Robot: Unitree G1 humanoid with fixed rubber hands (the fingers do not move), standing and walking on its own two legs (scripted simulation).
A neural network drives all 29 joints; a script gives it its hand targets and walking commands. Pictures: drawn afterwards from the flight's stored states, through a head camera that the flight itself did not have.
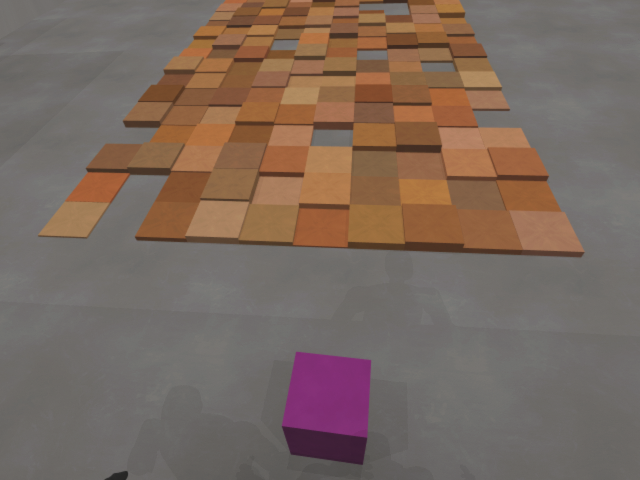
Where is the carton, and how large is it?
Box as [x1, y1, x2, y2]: [282, 352, 370, 464]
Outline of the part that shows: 296,352 282,422 282,427 291,454 362,464 367,433 370,360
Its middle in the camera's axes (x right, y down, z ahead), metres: +0.03 +0.47 +1.10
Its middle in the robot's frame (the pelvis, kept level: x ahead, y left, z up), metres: +0.46 +0.03 -0.66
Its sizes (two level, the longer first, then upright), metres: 0.210 0.200 0.250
